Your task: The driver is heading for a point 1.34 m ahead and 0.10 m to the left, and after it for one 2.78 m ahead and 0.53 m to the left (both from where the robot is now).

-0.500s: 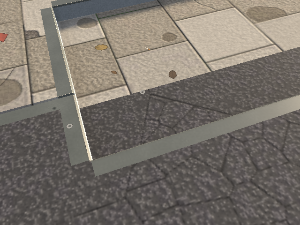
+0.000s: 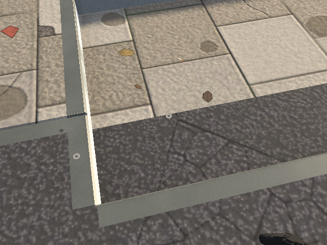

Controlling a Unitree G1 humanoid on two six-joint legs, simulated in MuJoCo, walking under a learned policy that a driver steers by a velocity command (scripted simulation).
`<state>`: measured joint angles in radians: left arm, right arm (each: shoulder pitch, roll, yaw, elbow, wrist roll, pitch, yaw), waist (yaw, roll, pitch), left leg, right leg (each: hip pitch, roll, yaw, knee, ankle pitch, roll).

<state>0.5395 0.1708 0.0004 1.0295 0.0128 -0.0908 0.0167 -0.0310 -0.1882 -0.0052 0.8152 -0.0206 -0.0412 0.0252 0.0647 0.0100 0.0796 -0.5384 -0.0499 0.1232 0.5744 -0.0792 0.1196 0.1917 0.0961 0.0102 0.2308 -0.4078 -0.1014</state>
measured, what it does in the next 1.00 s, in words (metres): walks ahead: left foot, then right foot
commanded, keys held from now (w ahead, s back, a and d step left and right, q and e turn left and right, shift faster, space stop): w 1.00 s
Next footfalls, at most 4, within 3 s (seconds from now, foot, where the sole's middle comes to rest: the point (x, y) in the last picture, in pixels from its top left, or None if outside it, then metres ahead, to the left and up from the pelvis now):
0.04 left None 0.19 0.06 -0.76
0.58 right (211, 231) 0.49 -0.11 -0.76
1.34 left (151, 157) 0.90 0.17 -0.90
1.80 right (190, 124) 1.12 -0.02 -0.90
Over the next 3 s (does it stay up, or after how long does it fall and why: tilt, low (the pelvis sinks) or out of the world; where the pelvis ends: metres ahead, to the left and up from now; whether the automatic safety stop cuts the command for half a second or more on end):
stays up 1.60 0.07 -0.13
